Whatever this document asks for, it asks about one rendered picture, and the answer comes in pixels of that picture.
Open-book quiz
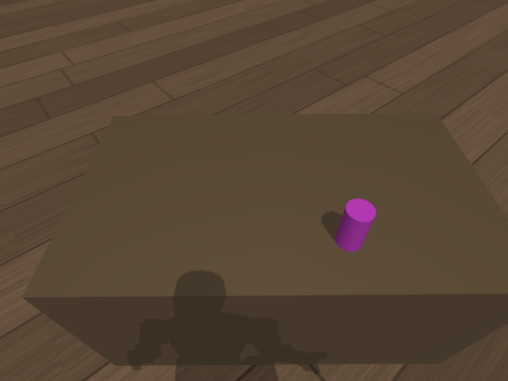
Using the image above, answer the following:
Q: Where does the can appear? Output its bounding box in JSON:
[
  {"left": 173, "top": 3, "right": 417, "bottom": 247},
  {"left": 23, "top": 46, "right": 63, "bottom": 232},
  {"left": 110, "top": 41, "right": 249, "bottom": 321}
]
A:
[{"left": 335, "top": 198, "right": 376, "bottom": 252}]

